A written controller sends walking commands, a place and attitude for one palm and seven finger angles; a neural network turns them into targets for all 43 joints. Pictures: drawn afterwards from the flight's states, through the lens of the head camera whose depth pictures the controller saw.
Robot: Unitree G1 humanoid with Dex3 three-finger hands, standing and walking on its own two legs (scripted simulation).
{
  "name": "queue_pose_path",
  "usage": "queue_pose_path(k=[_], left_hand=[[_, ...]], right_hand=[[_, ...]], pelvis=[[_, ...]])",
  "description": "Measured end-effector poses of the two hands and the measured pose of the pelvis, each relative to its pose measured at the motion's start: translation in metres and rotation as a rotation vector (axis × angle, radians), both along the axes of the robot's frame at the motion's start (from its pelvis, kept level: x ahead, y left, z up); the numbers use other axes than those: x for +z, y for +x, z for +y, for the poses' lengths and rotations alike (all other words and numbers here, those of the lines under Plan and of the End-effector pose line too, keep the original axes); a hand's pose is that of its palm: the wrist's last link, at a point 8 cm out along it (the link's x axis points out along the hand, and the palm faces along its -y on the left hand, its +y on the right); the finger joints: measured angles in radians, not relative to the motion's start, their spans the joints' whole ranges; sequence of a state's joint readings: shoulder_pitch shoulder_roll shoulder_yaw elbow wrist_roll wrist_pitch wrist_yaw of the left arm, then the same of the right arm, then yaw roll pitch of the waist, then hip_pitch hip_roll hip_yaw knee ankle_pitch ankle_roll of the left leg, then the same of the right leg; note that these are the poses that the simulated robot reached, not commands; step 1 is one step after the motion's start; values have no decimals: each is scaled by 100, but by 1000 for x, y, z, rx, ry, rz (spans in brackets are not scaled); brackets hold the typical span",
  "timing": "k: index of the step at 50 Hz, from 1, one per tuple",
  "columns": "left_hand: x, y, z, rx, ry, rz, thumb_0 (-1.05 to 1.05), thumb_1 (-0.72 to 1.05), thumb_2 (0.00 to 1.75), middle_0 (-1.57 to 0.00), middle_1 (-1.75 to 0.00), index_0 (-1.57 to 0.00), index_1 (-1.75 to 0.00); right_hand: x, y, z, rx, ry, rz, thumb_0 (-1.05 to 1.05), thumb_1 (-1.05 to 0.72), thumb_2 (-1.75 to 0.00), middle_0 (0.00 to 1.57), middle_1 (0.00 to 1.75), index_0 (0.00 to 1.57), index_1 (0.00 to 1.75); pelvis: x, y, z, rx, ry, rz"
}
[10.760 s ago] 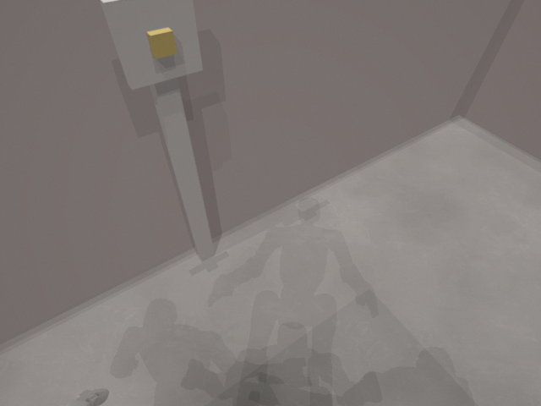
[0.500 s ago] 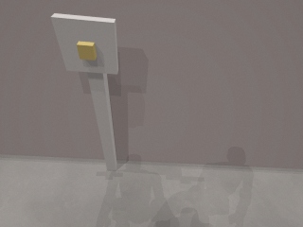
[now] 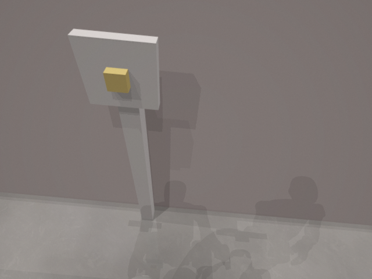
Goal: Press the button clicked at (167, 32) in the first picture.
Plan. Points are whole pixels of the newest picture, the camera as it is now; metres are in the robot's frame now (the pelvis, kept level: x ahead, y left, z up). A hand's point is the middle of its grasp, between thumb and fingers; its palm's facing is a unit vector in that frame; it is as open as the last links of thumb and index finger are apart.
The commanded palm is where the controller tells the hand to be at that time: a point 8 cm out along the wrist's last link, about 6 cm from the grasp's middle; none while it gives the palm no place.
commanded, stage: come to a stop and stand still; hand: left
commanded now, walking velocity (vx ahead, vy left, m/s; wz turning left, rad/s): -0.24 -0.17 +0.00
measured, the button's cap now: (117, 79) +0.49 +0.21 +0.17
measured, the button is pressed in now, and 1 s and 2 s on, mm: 0 0 0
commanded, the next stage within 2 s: look again from close up in 1.38 s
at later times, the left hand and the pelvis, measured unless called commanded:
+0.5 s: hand out of the picture +0.00 +0.16 -0.16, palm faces +0.05 -0.97 -0.22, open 7.4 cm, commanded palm none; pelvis -0.03 -0.02 +0.00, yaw -1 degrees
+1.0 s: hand out of the picture -0.03 +0.21 -0.18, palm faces +0.01 -0.98 -0.19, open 7.4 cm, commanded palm none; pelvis -0.02 +0.04 -0.01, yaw -1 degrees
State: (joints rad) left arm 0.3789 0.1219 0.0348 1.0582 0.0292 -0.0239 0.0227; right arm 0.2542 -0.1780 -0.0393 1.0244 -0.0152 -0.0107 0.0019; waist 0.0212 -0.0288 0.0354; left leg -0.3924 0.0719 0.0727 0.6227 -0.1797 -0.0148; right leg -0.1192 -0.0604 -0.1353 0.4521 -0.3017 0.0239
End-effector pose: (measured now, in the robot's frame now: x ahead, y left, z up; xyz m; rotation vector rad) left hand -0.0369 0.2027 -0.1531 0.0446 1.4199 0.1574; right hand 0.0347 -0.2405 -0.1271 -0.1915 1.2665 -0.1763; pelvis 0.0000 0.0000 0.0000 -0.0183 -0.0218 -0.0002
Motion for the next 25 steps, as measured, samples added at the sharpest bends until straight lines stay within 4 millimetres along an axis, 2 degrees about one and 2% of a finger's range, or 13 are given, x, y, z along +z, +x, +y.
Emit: queue_pose_path(k=[3,6,9,12,15,19,22,25], left_hand=[[-14,2,11,11,-19,48,0,91,90,-20,-30,-20,-30],[-16,10,22,3,-12,64,0,91,90,-20,-30,-20,-30],[-11,21,32,-21,8,50,0,91,90,-20,-30,-20,-30],[-5,33,40,-43,36,18,0,91,90,-20,-30,-20,-30],[1,45,44,-59,68,-31,0,91,90,-19,-30,-20,-30],[9,54,38,-70,109,-116,0,91,90,-19,-30,-20,-30],[13,46,25,-69,129,-156,0,91,90,-19,-30,-20,-30],[21,32,8,-55,110,-150,0,91,90,-19,-30,-20,-30]], right_hand=[[-1,27,10,17,-39,-40,1,-93,-90,20,30,20,29],[3,44,24,30,-39,-59,1,-92,-90,20,30,20,29],[5,52,36,27,-19,-81,0,-92,-90,20,30,20,30],[4,52,39,6,0,-106,0,-92,-90,20,30,20,30],[0,43,34,-8,18,-114,-1,-92,-90,20,30,20,30],[-13,19,19,-25,48,-93,-1,-91,-90,20,30,20,30],[-24,-6,4,-53,69,-50,-1,-92,-90,20,30,20,30],[-19,-29,-8,-56,71,10,-1,-93,-90,20,30,20,30]], pelvis=[[-9,13,13,-1,-16,-6],[-7,15,18,-14,-4,0],[-3,9,19,-25,-8,10],[-2,0,17,-38,-6,21],[-2,-10,12,-42,-1,24],[-6,-22,1,-31,11,18],[-9,-29,-10,-17,26,4],[0,-29,-16,-18,31,-2]])
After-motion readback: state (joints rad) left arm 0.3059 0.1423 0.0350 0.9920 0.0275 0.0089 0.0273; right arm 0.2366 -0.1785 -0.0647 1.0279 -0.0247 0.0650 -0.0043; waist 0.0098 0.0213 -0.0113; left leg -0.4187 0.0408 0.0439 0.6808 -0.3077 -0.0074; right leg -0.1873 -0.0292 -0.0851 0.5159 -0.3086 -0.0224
